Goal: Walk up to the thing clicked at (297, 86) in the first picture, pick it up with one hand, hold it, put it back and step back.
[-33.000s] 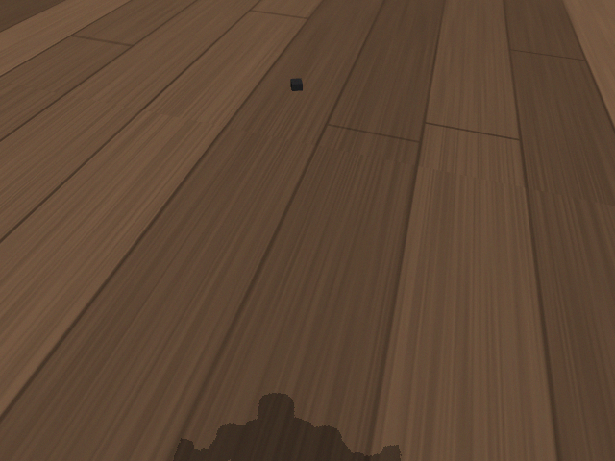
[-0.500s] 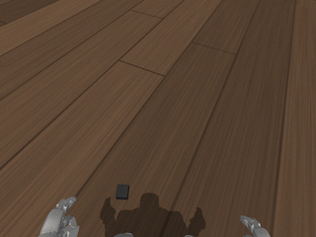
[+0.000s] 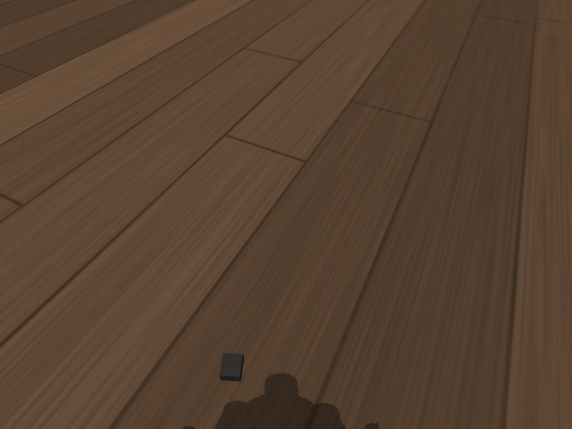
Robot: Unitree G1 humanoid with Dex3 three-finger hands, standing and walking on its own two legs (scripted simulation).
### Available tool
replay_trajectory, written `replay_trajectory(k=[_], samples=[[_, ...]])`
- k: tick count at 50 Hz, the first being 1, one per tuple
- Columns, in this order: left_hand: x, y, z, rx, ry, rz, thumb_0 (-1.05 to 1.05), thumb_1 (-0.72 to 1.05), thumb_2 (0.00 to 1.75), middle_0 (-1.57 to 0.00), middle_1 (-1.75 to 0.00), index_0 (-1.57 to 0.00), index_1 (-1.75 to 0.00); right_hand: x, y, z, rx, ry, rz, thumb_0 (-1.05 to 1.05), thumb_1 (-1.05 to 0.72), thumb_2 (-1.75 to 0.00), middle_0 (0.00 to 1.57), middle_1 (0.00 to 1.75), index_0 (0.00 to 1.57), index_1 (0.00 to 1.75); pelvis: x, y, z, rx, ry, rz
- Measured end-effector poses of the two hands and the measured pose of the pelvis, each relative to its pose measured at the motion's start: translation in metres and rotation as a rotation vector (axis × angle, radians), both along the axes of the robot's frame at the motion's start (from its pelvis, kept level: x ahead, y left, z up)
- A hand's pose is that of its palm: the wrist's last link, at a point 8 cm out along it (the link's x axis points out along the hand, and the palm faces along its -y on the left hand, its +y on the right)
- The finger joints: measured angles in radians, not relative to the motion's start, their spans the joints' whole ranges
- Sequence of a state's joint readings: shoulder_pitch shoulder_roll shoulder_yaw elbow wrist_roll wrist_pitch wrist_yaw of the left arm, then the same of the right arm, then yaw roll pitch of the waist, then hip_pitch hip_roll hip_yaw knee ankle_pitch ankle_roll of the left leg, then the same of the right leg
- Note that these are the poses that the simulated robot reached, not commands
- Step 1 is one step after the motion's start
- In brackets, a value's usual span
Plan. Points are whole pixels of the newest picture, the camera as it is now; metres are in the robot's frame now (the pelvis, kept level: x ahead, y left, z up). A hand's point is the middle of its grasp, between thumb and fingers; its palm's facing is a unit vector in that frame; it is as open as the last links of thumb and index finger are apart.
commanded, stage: stand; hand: left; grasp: from above
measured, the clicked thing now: (232, 367) +0.45 +0.19 -0.75
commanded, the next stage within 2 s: step back in 1.84 s
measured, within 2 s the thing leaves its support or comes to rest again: neither
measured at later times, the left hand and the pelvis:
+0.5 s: hand out of the picture +0.05 +0.23 -0.16, palm faces +0.02 -0.94 -0.34, open 7.3 cm; pelvis +0.00 -0.01 +0.01, yaw +0 degrees
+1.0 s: hand out of the picture +0.08 +0.22 -0.15, palm faces +0.01 -0.94 -0.33, open 7.3 cm; pelvis +0.01 -0.02 +0.01, yaw +0 degrees
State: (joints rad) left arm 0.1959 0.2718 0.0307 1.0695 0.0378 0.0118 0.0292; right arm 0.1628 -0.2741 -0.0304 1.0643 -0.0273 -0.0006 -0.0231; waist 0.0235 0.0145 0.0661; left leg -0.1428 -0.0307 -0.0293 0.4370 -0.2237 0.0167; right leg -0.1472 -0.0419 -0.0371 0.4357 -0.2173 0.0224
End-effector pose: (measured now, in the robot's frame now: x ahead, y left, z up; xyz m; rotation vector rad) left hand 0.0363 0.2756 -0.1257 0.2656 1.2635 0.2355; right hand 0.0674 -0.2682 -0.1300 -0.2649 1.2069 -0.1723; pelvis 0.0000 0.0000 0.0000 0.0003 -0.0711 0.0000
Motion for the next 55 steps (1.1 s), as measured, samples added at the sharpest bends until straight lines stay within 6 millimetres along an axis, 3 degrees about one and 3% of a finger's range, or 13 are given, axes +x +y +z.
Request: replay_trajectory(k=[27,55], samples=[[0.007,-0.004,0.007,0.013,0.02,-0.006,0.0,0.91,0.9,-0.2,-0.3,-0.21,-0.3,-0.017,-0.028,0.004,-0.021,0.065,-0.019,0.01,-0.91,-0.9,0.2,0.3,0.21,0.3,-0.001,-0.014,0.006,-0.001,-0.003,-0.001],[0.044,-0.006,0.013,0.014,-0.016,-0.021,0.0,0.91,0.9,-0.2,-0.3,-0.21,-0.3,0.013,-0.034,0.008,-0.028,0.035,-0.003,0.01,-0.91,-0.9,0.2,0.3,0.21,0.3,0.015,-0.017,0.007,0.001,0.015,-0.004]])
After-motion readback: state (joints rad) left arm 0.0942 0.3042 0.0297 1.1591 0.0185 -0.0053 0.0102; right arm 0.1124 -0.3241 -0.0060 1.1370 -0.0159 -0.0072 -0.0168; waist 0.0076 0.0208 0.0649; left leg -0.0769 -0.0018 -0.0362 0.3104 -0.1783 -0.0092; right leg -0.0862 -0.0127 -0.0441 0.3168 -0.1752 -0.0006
